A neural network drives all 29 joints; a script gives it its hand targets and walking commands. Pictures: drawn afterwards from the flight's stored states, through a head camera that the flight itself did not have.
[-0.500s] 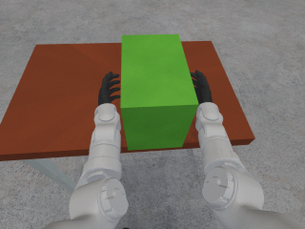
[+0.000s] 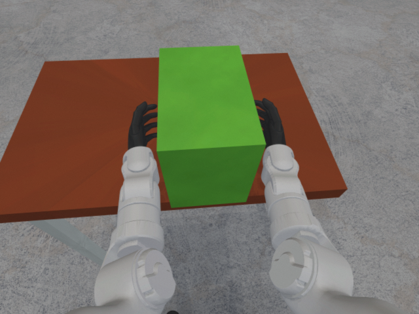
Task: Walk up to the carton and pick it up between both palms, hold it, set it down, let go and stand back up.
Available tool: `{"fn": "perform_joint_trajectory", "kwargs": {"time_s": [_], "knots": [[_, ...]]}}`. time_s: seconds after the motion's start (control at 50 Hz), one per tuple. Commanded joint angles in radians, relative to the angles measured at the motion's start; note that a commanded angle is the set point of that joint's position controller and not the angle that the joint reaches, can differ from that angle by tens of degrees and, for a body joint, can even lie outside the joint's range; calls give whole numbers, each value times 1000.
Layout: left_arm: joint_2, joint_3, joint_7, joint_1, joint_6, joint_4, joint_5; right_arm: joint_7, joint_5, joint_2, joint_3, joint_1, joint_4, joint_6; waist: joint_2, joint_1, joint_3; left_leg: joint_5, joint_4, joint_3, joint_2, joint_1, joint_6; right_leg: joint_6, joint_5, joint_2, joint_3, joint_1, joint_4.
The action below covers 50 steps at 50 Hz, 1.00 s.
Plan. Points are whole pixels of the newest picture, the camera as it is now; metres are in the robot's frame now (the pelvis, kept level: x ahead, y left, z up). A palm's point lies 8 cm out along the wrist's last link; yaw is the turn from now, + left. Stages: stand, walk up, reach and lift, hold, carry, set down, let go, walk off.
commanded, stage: reach and lift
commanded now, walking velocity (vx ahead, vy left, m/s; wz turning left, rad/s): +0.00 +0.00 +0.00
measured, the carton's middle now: (204, 128) +0.47 +0.05 +0.04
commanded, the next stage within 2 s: none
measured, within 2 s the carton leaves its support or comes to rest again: neither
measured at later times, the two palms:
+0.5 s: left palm (140, 144) +0.40 +0.17 +0.07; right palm (273, 141) +0.42 -0.09 +0.07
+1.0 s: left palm (140, 145) +0.40 +0.17 +0.06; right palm (273, 141) +0.42 -0.09 +0.07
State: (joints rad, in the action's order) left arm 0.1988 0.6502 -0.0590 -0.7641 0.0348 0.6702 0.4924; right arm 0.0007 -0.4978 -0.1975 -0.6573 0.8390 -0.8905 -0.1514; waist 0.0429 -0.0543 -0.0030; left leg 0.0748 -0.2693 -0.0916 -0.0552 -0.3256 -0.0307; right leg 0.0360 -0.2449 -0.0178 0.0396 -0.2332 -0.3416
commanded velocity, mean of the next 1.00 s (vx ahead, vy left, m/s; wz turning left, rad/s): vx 0.00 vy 0.00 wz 0.00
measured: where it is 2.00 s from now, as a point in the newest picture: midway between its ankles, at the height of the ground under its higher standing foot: outside the picture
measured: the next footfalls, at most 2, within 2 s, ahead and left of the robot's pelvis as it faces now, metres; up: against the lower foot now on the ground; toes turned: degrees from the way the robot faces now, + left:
none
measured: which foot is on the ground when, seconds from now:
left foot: down 0.00-1.00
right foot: down 0.00-1.00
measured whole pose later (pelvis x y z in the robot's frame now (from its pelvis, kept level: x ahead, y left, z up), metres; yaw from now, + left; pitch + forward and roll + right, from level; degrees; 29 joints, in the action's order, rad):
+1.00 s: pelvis +0.00 +0.00 +0.00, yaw -1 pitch +10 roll +0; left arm 0.18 0.62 -0.10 -0.76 0.03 0.71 0.46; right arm 0.01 -0.46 -0.17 -0.64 0.84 -0.95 -0.18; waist 0.05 -0.06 0.06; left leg 0.08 -0.29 -0.12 -0.07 -0.39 -0.03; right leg 0.04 -0.23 -0.02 0.05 -0.29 -0.34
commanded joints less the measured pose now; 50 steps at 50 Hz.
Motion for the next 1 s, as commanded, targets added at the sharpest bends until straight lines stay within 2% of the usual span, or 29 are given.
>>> {"fn": "perform_joint_trajectory", "kwargs": {"time_s": [0.0, 0.02, 0.04, 0.12, 0.14, 0.2, 0.22, 0.26, 0.28, 0.3, 0.32, 0.34, 0.36, 0.38, 0.42, 0.44, 0.48, 0.5, 0.52, 0.54, 0.6, 0.68, 0.7, 0.74, 0.76, 0.8, 0.86, 0.92, 0.98], "knots": [[379, -247, 69, -448, -16, 40, 21, -100, -47, -372, 249, 487, 24, -44, 12, -5, 599, -301, -60, -60, 31, 343, 63, -117, 669, 32, 49, 142, -21], [380, -269, 61, -440, -18, 28, 21, -99, -49, -376, 228, 480, -10, -47, -8, 15, 612, -348, -69, -51, 23, 372, 49, -107, 684, 23, 66, 116, -17], [392, -273, 61, -429, -8, 43, 16, -100, -37, -369, 249, 475, -16, -45, -13, -3, 572, -341, -68, -59, 25, 378, 45, -99, 628, 24, 66, 113, -11], [386, -299, 48, -421, -1, 10, 5, -106, -36, -350, 224, 469, -16, -43, -20, 20, 568, -373, -80, -55, 17, 443, 36, -90, 576, 8, 76, 54, 9], [394, -284, 47, -411, -1, 12, 14, -112, -25, -359, 234, 469, -33, -47, -41, -10, 588, -404, -89, -48, 18, 440, 33, -88, 577, 10, 70, 51, 10], [386, -299, 39, -425, 5, -1, -4, -113, -11, -350, 224, 459, -47, -32, -64, 1, 565, -436, -99, -49, 12, 451, 30, -80, 537, 1, 79, 24, 16], [366, -248, 48, -440, 16, 42, 10, -115, -21, -351, 222, 459, -78, -19, -16, -14, 505, -363, -87, -63, 19, 418, 47, -86, 524, 23, 67, 36, 23], [366, -269, 43, -426, 5, 12, 6, -115, -32, -345, 229, 472, -45, -30, -21, -7, 555, -383, -85, -60, 19, 408, 35, -88, 568, 10, 69, 50, 5], [390, -279, 41, -411, 10, 32, 8, -115, -15, -355, 272, 496, 8, -45, -29, -41, 580, -417, -93, -64, 18, 403, 43, -91, 613, 10, 66, 51, -10], [388, -295, 35, -421, 1, 11, 1, -116, -10, -353, 255, 458, -31, -45, -58, -10, 597, -438, -109, -58, 18, 437, 38, -95, 591, 10, 69, 33, -5], [384, -293, 35, -421, 4, 34, 2, -113, -17, -331, 233, 460, -91, -36, -63, 1, 557, -426, -107, -55, 10, 441, 31, -82, 545, 3, 78, -18, 15], [396, -284, 38, -426, 9, 22, 10, -115, -25, -347, 237, 471, -36, -37, -63, -25, 581, -427, -106, -62, 16, 452, 35, -86, 525, 6, 73, 10, 15], [376, -288, 35, -434, 12, 32, 11, -114, -24, -346, 226, 453, -56, -29, -51, 5, 566, -417, -108, -53, 13, 465, 38, -85, 499, 3, 77, -19, 21], [389, -280, 37, -427, 10, 47, 7, -111, -19, -358, 259, 483, -31, -35, -26, -33, 592, -412, -103, -67, 14, 423, 42, -87, 535, 5, 69, 7, 8], [375, -277, 38, -441, 4, 44, 2, -112, -18, -345, 253, 475, -57, -34, -39, -19, 573, -385, -104, -70, 21, 388, 40, -86, 563, 14, 58, 29, 2], [390, -272, 36, -435, 4, 34, 4, -117, -19, -361, 259, 480, -46, -39, -39, -32, 600, -411, -102, -70, 21, 386, 40, -86, 605, 19, 64, 46, -11], [400, -298, 31, -450, -9, 18, -21, -112, -11, -351, 244, 479, -67, -40, -21, 5, 644, -407, -99, -57, 15, 408, 35, -81, 549, 4, 74, 19, 8], [386, -266, 30, -447, -9, 58, 4, -109, -28, -357, 245, 479, -75, -41, -24, -20, 619, -404, -100, -62, 17, 391, 44, -86, 555, 13, 68, 21, 1], [380, -276, 29, -457, -12, 52, -7, -111, -28, -349, 240, 499, -53, -51, -16, -14, 639, -403, -100, -62, 13, 406, 45, -85, 545, 11, 70, 7, 15], [403, -277, 28, -440, -4, 46, 2, -114, -21, -343, 249, 488, -71, -47, -35, -34, 618, -411, -103, -66, 13, 408, 37, -79, 516, 10, 65, 0, 12], [382, -294, 17, -468, -10, 37, -9, -119, -22, -340, 236, 471, -63, -45, -50, -18, 639, -414, -114, -58, 6, 433, 37, -72, 477, 6, 70, -26, 19], [381, -281, 21, -466, -9, 55, -12, -112, -30, -328, 236, 489, -74, -40, -11, 0, 620, -355, -105, -62, 14, 389, 39, -81, 499, 10, 61, -3, 15], [378, -279, 21, -495, -19, 45, -5, -118, -23, -358, 250, 506, -69, -46, -36, -32, 640, -364, -97, -59, 16, 377, 41, -78, 522, 13, 57, 26, 11], [379, -275, 25, -472, -4, 70, -11, -106, -27, -343, 227, 497, -79, -37, -14, -5, 584, -334, -86, -60, 18, 354, 50, -78, 505, 18, 62, 25, 17], [380, -265, 27, -480, -5, 66, -4, -111, -24, -348, 231, 514, -55, -41, -23, -20, 607, -355, -88, -65, 22, 350, 50, -86, 537, 17, 58, 41, 11], [354, -250, 33, -484, -9, 95, 6, -105, -22, -342, 228, 491, -89, -37, -17, -4, 572, -310, -84, -73, 27, 326, 59, -90, 562, 25, 50, 40, 9], [402, -290, 28, -478, -27, 62, -15, -107, -17, -342, 267, 507, -52, -56, -53, -20, 644, -362, -101, -63, 25, 326, 44, -84, 589, 17, 53, 52, -9], [386, -296, 24, -494, -22, 61, -18, -103, -5, -341, 276, 524, -82, -52, -21, -23, 632, -378, -103, -58, 19, 319, 46, -90, 632, 21, 44, 62, -21], [416, -355, 22, -530, -41, 25, -52, -96, -1, -342, 293, 522, -69, -85, -46, 10, 696, -444, -115, -30, 6, 384, 27, -79, 605, 2, 57, 54, -14]]}}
